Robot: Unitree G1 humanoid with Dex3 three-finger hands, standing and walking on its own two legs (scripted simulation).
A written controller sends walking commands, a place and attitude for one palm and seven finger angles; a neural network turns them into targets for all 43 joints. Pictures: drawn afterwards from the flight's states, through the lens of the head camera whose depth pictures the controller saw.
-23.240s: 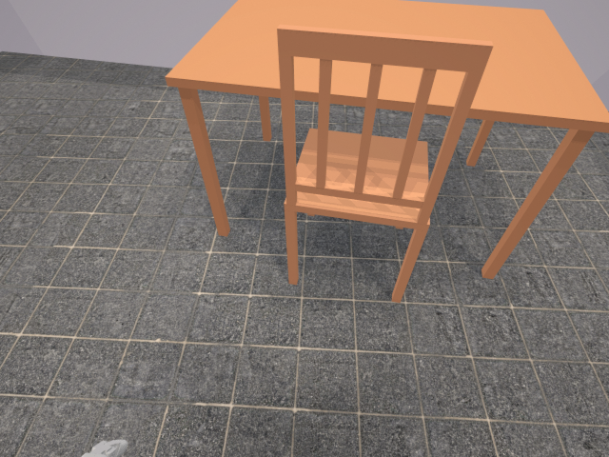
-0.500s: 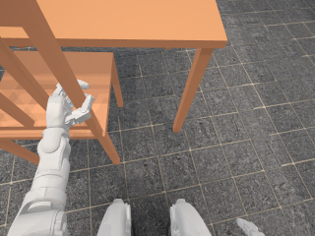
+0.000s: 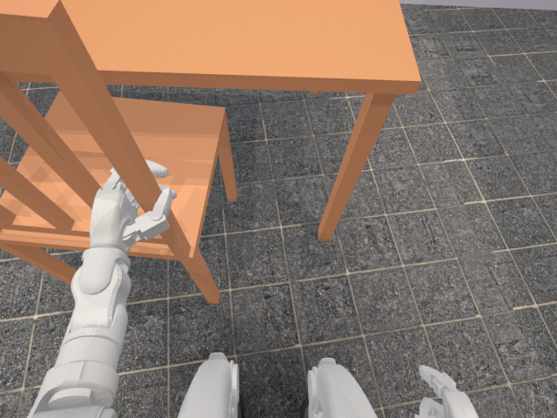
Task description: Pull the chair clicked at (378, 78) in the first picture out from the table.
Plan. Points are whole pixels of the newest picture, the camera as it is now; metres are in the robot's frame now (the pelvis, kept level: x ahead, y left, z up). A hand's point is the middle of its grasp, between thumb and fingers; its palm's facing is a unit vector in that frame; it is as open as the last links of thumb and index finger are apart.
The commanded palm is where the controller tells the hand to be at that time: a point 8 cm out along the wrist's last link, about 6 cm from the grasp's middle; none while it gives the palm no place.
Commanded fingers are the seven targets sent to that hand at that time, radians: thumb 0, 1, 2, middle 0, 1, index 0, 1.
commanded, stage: step backward, pulling the chair out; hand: left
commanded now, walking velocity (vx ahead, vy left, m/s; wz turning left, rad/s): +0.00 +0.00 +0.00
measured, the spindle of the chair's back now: out of the picture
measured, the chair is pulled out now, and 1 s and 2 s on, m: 0.02 0.15 0.26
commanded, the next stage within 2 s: none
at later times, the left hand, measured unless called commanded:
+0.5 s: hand (165, 224) +0.37 +0.15 +0.04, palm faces +0.06 -0.99 -0.08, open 5.6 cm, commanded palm +0.33 +0.20 +0.04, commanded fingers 0.00 0.90 0.90 -0.50 -1.45 -0.50 -1.45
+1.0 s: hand (189, 295) +0.27 +0.11 +0.04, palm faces -0.08 -0.99 -0.14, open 5.9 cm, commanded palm +0.28 +0.16 +0.04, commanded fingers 0.00 0.90 0.90 -0.50 -1.45 -0.50 -1.45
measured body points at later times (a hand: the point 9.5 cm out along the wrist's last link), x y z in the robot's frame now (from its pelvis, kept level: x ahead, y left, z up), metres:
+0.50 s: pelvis -0.01 +0.01 +0.09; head +0.08 +0.03 +0.53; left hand +0.36 +0.21 +0.05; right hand +0.08 -0.26 -0.03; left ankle +0.03 +0.11 -0.62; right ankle +0.00 -0.11 -0.62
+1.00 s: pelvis -0.07 +0.02 +0.10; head +0.00 +0.01 +0.54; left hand +0.27 +0.16 +0.05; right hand +0.03 -0.27 -0.02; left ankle +0.00 +0.11 -0.62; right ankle +0.00 -0.11 -0.62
